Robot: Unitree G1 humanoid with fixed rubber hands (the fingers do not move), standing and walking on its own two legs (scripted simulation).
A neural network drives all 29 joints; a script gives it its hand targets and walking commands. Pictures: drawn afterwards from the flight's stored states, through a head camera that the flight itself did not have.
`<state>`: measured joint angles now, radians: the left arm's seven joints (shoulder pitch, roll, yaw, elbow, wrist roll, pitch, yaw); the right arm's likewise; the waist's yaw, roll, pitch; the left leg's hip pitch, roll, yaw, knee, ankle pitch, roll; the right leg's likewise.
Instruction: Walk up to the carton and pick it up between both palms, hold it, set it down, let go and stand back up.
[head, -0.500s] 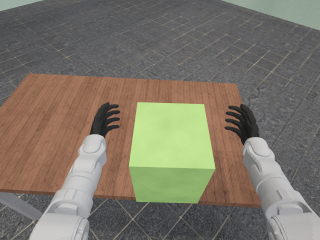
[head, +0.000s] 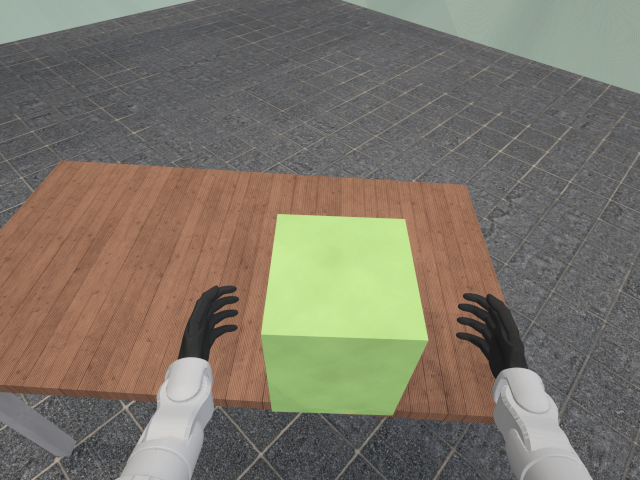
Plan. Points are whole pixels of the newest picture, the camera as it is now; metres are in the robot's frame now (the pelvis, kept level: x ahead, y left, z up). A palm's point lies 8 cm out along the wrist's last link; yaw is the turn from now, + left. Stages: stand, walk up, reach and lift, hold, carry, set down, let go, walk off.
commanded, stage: set down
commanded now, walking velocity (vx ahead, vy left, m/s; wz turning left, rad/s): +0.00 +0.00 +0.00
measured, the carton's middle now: (336, 317) +0.40 -0.01 -0.07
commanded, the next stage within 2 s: let go in 1.70 s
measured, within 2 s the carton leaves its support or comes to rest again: neither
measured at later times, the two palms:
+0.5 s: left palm (175, 408) +0.24 +0.20 -0.04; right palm (500, 424) +0.23 -0.21 -0.04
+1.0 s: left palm (165, 443) +0.20 +0.21 -0.06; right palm (504, 454) +0.20 -0.21 -0.06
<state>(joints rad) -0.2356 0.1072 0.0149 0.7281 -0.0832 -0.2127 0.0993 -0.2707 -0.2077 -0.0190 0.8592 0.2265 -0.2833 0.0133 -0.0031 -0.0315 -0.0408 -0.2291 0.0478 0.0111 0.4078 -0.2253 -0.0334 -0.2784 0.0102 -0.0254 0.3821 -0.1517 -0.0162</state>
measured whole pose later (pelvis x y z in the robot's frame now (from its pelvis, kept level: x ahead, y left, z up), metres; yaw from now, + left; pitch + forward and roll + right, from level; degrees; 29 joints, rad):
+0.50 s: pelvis +0.01 +0.01 +0.00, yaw +0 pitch +1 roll +0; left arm 0.04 0.12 -0.03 0.70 -0.09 -0.44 0.07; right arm -0.02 -0.19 0.02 0.92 0.22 -0.56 0.02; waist 0.02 0.00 -0.01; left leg -0.19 0.04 0.02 0.45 -0.27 -0.03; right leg -0.25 0.00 -0.02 0.43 -0.20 -0.01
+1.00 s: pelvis +0.02 +0.00 +0.00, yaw +1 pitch -1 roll +0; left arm 0.15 0.15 -0.05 0.63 -0.08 -0.31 0.05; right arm 0.10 -0.18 0.00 0.83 0.16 -0.48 0.02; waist 0.02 0.00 0.03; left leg -0.14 0.04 0.00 0.43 -0.27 -0.03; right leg -0.19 0.00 -0.03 0.42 -0.21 -0.01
